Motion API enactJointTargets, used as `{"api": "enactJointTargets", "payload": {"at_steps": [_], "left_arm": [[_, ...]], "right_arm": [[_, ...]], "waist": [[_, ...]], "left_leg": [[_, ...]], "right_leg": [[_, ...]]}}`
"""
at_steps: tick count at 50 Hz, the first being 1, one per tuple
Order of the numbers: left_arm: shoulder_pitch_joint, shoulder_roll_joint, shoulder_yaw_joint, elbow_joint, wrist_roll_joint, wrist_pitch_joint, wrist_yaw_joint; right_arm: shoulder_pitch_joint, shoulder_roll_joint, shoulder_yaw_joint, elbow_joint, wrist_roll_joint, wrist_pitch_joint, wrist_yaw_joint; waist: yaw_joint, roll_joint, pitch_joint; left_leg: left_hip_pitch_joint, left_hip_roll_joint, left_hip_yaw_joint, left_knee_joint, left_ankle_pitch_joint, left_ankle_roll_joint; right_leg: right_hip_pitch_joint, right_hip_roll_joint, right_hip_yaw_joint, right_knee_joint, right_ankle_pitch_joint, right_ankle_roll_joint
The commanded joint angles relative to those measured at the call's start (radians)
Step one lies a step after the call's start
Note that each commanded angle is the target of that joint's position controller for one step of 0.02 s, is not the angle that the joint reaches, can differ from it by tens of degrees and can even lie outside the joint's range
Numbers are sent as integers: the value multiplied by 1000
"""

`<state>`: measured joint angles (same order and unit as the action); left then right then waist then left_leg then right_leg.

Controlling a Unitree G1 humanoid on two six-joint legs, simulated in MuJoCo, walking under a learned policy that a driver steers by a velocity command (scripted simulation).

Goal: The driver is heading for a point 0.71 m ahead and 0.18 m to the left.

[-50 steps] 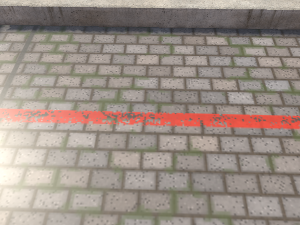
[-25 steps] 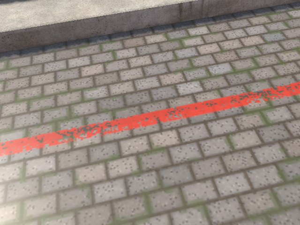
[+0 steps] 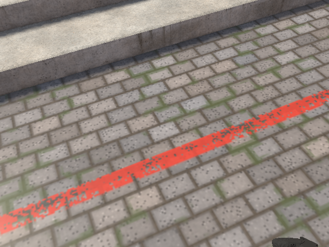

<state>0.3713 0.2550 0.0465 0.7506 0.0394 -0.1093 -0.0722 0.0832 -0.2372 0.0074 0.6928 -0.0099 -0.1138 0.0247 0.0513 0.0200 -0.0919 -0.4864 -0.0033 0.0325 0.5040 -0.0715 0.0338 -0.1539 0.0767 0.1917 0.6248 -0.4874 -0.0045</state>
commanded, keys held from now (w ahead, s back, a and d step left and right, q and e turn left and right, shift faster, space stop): s+q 0.24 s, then w+q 0.60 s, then w+e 0.16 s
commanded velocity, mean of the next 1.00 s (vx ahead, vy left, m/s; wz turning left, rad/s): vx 0.23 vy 0.00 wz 0.37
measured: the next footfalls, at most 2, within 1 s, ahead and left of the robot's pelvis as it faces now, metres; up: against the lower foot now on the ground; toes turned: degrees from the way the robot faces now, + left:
right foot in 0.34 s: +0.10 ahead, -0.11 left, +0.00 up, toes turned +12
left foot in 0.92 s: +0.20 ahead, +0.24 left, +0.00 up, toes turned +31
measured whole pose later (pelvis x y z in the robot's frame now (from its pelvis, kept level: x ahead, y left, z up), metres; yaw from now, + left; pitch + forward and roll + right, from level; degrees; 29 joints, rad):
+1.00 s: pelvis +0.16 +0.11 +0.00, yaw +27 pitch +2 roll -1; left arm 0.37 0.31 0.07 0.87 -0.04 -0.06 0.00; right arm 0.11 -0.26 -0.05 0.64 0.01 -0.04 0.02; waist 0.06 0.00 0.03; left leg -0.42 0.00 0.07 0.62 -0.24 0.06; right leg -0.27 -0.10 -0.02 1.07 -0.47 0.01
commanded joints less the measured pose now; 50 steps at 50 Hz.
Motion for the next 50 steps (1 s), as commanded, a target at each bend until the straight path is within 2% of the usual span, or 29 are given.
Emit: {"api": "enactJointTargets", "payload": {"at_steps": [1, 2, 4, 6, 7, 10, 13, 14, 15, 16, 17, 18, 19, 21, 22, 24, 26, 29, 33, 34, 35, 38, 43, 45, 46, 47, 48, 49, 50], "left_arm": [[-14, 82, 15, -120, -13, -15, 26], [-13, 73, 1, -83, -85, 24, 59], [-118, 82, -3, -128, -52, 60, 95], [-135, 72, -1, -149, -49, 100, 118], [-59, 80, 2, -114, -36, 128, 102], [-34, 68, 0, -113, -36, 166, 100], [-59, 89, 4, -123, -24, 172, 106], [-122, 77, 11, -151, -39, 164, 111], [-118, 84, 14, -160, -41, 153, 114], [117, 81, 1, -59, 12, 122, 86], [256, 108, 25, -24, 27, 85, 79], [243, 223, 53, -50, 38, 46, 83], [62, 168, 20, -88, 68, 6, 77], [-263, 92, -5, -174, -16, -23, 71], [-300, 66, -22, -180, -24, -30, 69], [-262, 69, -28, -140, -4, -41, 79], [-149, 98, -20, -93, 13, -43, 92], [-8, 70, -34, -30, 19, -35, 81], [32, 68, -42, 25, 21, -33, 59], [-5, 197, 23, 17, -57, 11, 87], [0, 210, 28, 22, -65, 28, 101], [-2, 186, 43, 29, -52, 49, 105], [-14, 197, 70, 52, -73, 54, 83], [-32, 208, 67, 71, -82, 56, 78], [-19, 174, 50, 73, -71, 50, 78], [-32, 76, 12, 23, -28, 40, 71], [-7, 69, 4, 14, -57, 12, 70], [-85, 166, 34, 5, -97, 0, 69], [-117, 173, 37, -13, -102, -1, 69]], "right_arm": [[375, -166, -50, 35, -23, -14, 6], [237, -169, -67, 37, -2, 10, -31], [121, -153, -64, -6, 26, 33, -52], [70, -194, -83, -22, 18, 78, -58], [151, -144, -69, 21, 3, 85, -44], [102, -173, -91, 4, -7, 106, -22], [60, -171, -100, -25, -13, 134, -13], [-11, -214, -113, -62, 48, 138, -41], [-26, -210, -112, -66, 56, 142, -63], [-47, -130, -82, -85, -75, 67, -28], [-25, -103, -77, -77, -66, 32, -19], [60, -35, -60, -85, -44, 17, -10], [30, -33, -44, -89, -48, 23, -1], [127, -155, -89, -18, -31, 35, -44], [171, -171, -97, 3, -42, 40, -41], [195, -134, -85, 16, -67, 45, -9], [161, -112, -81, 12, -43, 47, 26], [69, -94, -82, -14, -34, 37, 27], [21, -64, -78, -21, -41, 38, 31], [-23, -83, -86, -75, 73, 52, 11], [-66, -52, -68, -93, 75, 58, 7], [-76, -49, -65, -132, 48, 83, 12], [-79, -68, -72, -161, 39, 95, 30], [108, -107, -103, -107, 33, 87, 25], [271, -184, -140, -55, 33, 90, 10], [412, -291, -161, -32, 21, 94, -16], [395, -304, -149, -56, 12, 79, -22], [356, -231, -129, -52, 9, 64, -14], [302, -194, -116, -42, 13, 57, -11]], "waist": [[-146, 54, -321], [-93, -14, -132], [-76, -2, -57], [-41, 56, -16], [-30, 51, -31], [-1, 173, -64], [-12, 164, -80], [-9, 131, -61], [7, 120, -59], [70, -93, 48], [131, -76, 33], [95, -212, 70], [34, -239, 171], [-106, -215, 62], [-127, -185, 26], [-126, -103, 63], [-58, -95, 101], [24, -116, 121], [43, -122, 130], [32, -34, 118], [51, -64, 115], [55, -146, 170], [25, -119, 197], [-100, -100, 96], [-172, -64, -16], [-198, 157, -132], [-174, 210, -256], [-198, 83, -158], [-156, 95, -59]], "left_leg": [[792, 436, -520, -22, 1063, 398], [656, 385, -392, 2, 1154, 315], [485, 310, -338, -69, 1002, 263], [314, 230, -286, -117, 856, 229], [322, 178, -227, -98, 884, 193], [248, 147, -213, -82, 799, 152], [152, 144, -291, -85, 433, 122], [97, 193, -391, -130, 154, 157], [37, 179, -426, -133, -139, 139], [-329, 200, -482, -136, -542, 142], [-458, 93, -426, -22, -625, 101], [-529, -110, -232, 279, -502, -5], [-596, -66, -312, 411, -355, -44], [-464, -64, -283, 680, -151, -68], [-397, -57, -274, 758, -102, -71], [-328, -39, -188, 829, -58, -79], [-359, -18, -151, 821, -39, -99], [-479, 10, -173, 707, 21, -104], [-476, 38, -136, 513, 69, -82], [-413, 58, -119, 400, 25, -85], [-365, 62, -79, 349, 18, -96], [-292, 90, -28, 272, -48, -89], [-131, 68, 26, 140, -180, 27], [210, -25, 79, 9, -117, 85], [501, -35, 46, 14, -89, 110], [839, 250, -355, -2, -123, 200], [882, 440, -758, -172, -202, 320], [776, 410, -629, -203, -190, 271], [649, 372, -458, -207, -158, 229]], "right_leg": [[-452, 28, -31, 647, -242, 135], [-471, -28, 19, 615, -169, 130], [-463, -89, -51, 528, -68, 133], [-357, -67, -100, 411, -59, 137], [-305, -32, -153, 362, -21, 98], [-211, -19, -169, 261, 71, 60], [-106, -29, -179, 144, 168, 29], [-90, -44, -121, 79, 244, 46], [-13, -59, -115, -16, 279, 30], [192, -116, -102, 108, 221, 4], [341, -143, -98, 56, 87, -53], [240, -414, 342, -300, -193, -333], [57, -517, 693, -518, -388, -406], [-50, -420, 467, -502, -314, -274], [-75, -369, 354, -490, -233, -220], [-123, -299, 125, -486, -92, -149], [-59, -294, 26, -503, -21, -146], [147, -345, -12, -518, 70, -187], [258, -387, -92, -550, 211, -229], [256, -343, -183, -487, 337, -148], [230, -345, -217, -485, 345, -143], [174, -385, -245, -494, 317, -168], [172, -419, -298, -421, 464, -150], [94, -373, -361, -187, 835, -123], [-44, -312, -400, 34, 822, -84], [-415, -210, -402, 440, 242, -15], [-598, -85, -185, 691, -114, 5], [-662, -125, -84, 758, -35, 1], [-666, -171, -101, 726, 57, -11]]}}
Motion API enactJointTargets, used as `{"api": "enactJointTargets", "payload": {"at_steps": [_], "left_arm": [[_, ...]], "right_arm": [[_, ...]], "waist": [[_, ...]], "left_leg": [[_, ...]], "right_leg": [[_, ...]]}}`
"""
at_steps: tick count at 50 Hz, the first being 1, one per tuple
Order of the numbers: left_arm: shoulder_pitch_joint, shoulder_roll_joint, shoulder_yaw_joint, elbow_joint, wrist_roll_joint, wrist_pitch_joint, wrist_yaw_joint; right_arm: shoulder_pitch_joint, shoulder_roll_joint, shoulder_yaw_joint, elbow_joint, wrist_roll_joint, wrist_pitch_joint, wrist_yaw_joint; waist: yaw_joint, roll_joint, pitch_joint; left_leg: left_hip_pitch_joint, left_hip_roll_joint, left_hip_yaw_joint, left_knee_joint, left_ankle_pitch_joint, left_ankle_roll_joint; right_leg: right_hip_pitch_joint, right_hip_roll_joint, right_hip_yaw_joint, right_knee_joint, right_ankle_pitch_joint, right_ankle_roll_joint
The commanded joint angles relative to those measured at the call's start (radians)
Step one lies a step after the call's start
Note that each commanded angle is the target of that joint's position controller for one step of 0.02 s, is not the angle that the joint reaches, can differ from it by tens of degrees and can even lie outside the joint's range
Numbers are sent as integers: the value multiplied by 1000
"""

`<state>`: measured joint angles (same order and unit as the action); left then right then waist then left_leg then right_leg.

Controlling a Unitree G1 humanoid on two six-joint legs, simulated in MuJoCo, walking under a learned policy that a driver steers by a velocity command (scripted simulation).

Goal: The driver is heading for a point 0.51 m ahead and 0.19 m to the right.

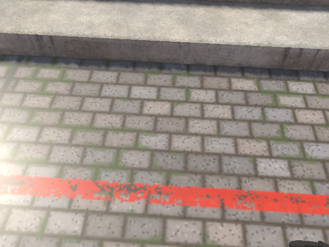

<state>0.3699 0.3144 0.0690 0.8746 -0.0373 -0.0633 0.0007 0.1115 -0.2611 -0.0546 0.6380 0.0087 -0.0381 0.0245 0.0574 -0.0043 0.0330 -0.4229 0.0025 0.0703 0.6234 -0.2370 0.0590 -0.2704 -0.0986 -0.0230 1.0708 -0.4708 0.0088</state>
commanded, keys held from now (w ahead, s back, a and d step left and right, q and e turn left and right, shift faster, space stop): w+e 0.60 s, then no key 0.40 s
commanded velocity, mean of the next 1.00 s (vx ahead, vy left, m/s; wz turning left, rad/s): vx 0.39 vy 0.00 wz -0.33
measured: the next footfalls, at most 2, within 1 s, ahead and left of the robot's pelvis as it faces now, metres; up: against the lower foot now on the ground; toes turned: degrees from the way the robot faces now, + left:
right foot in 0.48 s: +0.39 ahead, -0.13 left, +0.00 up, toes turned -16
left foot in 0.90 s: +0.68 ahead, -0.03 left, +0.00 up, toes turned -25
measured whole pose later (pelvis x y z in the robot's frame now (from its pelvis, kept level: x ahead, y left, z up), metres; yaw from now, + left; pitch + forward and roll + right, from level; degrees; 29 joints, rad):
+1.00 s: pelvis +0.49 -0.06 +0.00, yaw -25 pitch +1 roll +0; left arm 0.23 0.27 0.05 0.75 -0.01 -0.01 0.02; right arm 0.09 -0.23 -0.03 0.71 -0.03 -0.08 0.01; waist 0.03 -0.02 0.04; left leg -0.46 -0.03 0.01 0.51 -0.08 0.03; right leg -0.29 0.08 0.12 0.90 -0.57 0.01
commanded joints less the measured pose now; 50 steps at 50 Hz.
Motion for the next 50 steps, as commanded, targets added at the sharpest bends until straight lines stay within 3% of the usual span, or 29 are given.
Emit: {"api": "enactJointTargets", "payload": {"at_steps": [1, 2, 3, 6, 9, 12, 17, 19, 21, 23, 24, 25, 26, 27, 28, 29, 30, 32, 34, 36, 39, 41, 43, 45, 46, 47, 48, 49, 50], "left_arm": [[-120, 105, 16, -126, -4, -42, 4], [-101, 106, 22, -115, 8, -30, 7], [-62, 92, 22, -100, 5, -16, 6], [-48, 45, 19, -88, 1, 13, 7], [-113, 23, 17, -116, 7, 14, 2], [-205, -3, 4, -146, 11, 10, -17], [-350, -27, -10, -226, 11, 10, -52], [-367, -20, -6, -256, 10, 11, -66], [-325, 11, 10, -269, 9, 19, -70], [-124, 94, 52, -240, 6, 25, -61], [37, 155, 82, -206, 12, 32, -42], [56, 255, 99, -198, 7, 27, -28], [78, 203, 79, -222, 17, 10, -28], [43, 142, 64, -222, 27, 0, -27], [-31, 106, 53, -231, 19, -6, -28], [-102, 80, 44, -244, 15, -8, -29], [-141, 61, 36, -259, 24, -10, -24], [-182, 67, 33, -268, 31, -12, -14], [-168, 94, 37, -248, 35, -13, -1], [-154, 104, 39, -227, 30, 0, 11], [-90, 97, 34, -194, 22, 20, 20], [-86, 87, 28, -182, 25, 26, 21], [-99, 78, 24, -177, 30, 27, 20], [-131, 57, 17, -179, 29, 26, 20], [-116, 27, 8, -193, 45, 21, 20], [43, -15, -6, -165, 46, 15, 18], [68, 24, -7, -145, 39, 27, 14], [24, 81, 8, -150, 26, 48, 13], [-40, 76, 11, -153, 22, 73, 20]], "right_arm": [[200, -123, -40, 15, 2, -25, -5], [149, -89, -32, 15, 1, -35, -1], [121, -77, -31, 21, -7, -46, -1], [129, -81, -38, 56, -26, -75, -9], [152, -92, -42, 83, -29, -75, -24], [169, -110, -45, 99, -20, -70, -37], [244, -140, -59, 145, -4, -41, -51], [237, -160, -63, 147, -2, -25, -56], [224, -194, -71, 144, 3, -11, -65], [186, -224, -75, 133, 11, -2, -68], [162, -214, -67, 120, 14, -11, -68], [254, -50, -18, 70, -28, -37, -46], [197, -85, -11, 50, 1, -85, -28], [89, -139, -26, 17, 38, -109, -17], [70, -139, -20, 7, 34, -119, -19], [69, -138, -25, 18, 7, -118, -26], [90, -149, -33, 22, -9, -107, -27], [121, -139, -34, 30, -18, -78, -29], [98, -98, -19, 22, -26, -62, -36], [45, -60, -2, 15, -29, -59, -35], [-31, -71, -2, 8, -15, -62, -21], [-58, -88, -8, 1, -15, -63, -13], [-48, -117, -23, -1, -25, -68, -7], [30, -126, -32, 23, -39, -79, -8], [70, -166, -38, 21, -53, -84, -15], [91, -180, -32, 16, -73, -77, -20], [135, -88, -14, 42, -50, -58, -18], [115, -65, -2, 42, -24, -45, -10], [76, -72, -2, 43, -19, -29, -8]], "waist": [[-119, 75, -127], [-84, 109, -80], [-57, 134, -66], [-34, 77, -33], [-46, 70, 4], [-78, 59, 35], [-127, 30, 86], [-111, 45, 67], [-69, 91, 2], [50, 105, -113], [139, 48, -190], [29, -233, -261], [65, -168, -420], [85, -100, -290], [31, -7, -185], [-19, 48, -116], [-52, 32, -95], [-88, 16, -61], [-85, 3, -45], [-62, -43, -65], [-4, -79, -113], [3, -91, -111], [-15, -95, -112], [-69, -81, -124], [-70, -14, -187], [-19, 172, -308], [-49, 256, -392], [-57, 164, -335], [-55, 103, -260]], "left_leg": [[466, 314, -394, -355, 30, 169], [380, 270, -300, -393, 75, 144], [323, 245, -235, -425, 129, 126], [283, 222, -98, -456, 345, 114], [307, 205, -12, -472, 413, 97], [341, 204, 49, -499, 410, 69], [534, 269, 97, -452, 536, 61], [565, 273, 131, -379, 735, 54], [584, 274, 149, -246, 1050, 46], [508, 251, 157, 51, 1126, 31], [309, 199, 161, 323, 882, -6], [-192, -7, 100, 718, -190, -74], [-335, -74, -160, 873, -359, -66], [-419, -9, -203, 839, -262, -40], [-390, 38, -196, 732, -176, -27], [-331, 69, -180, 636, -140, -36], [-259, 91, -182, 585, -111, -49], [-193, 101, -145, 515, -91, -91], [-148, 83, -102, 376, -22, -124], [-73, 49, -73, 200, 137, -133], [-10, 7, -75, 20, 358, -124], [-16, 7, -100, -39, 353, -103], [-12, 9, -116, -86, 294, -66], [111, 7, -100, -201, 417, -21], [263, 106, -188, -176, 770, 18], [523, 306, -385, -113, 1069, 189], [556, 393, -536, -162, 953, 281], [484, 369, -559, -206, 640, 262], [406, 329, -535, -248, 367, 217]], "right_leg": [[-507, -38, 109, 222, 130, -21], [-460, -59, 115, 174, 203, -17], [-405, -68, 120, 162, 262, -13], [-410, -48, 138, 126, 342, 1], [-460, -19, 151, -28, 463, 8], [-444, -2, 97, -228, 572, -9], [-525, 9, 27, -391, 511, -57], [-468, 44, -32, -422, 431, -83], [-342, 108, -94, -414, 326, -121], [-53, 171, -102, -467, 292, -180], [242, 140, 4, -552, 350, -228], [632, -133, 527, -569, 285, -410], [727, -232, 874, -734, 178, -497], [646, -203, 734, -774, 219, -429], [488, -162, 604, -776, 302, -384], [341, -120, 511, -787, 409, -352], [242, -92, 453, -808, 489, -342], [114, -74, 362, -822, 735, -331], [15, -33, 244, -812, 954, -305], [-30, 37, 142, -778, 982, -250], [25, 38, 152, -746, 844, -207], [79, 0, 199, -708, 772, -200], [134, -37, 254, -637, 749, -188], [136, 4, 254, -519, 738, -145], [83, 73, 225, -394, 615, -100], [-90, 157, 196, -174, 200, -30], [-159, 158, 180, -41, -212, 20], [-195, 121, 195, 13, -234, 40], [-226, 98, 172, 43, -190, 57]]}}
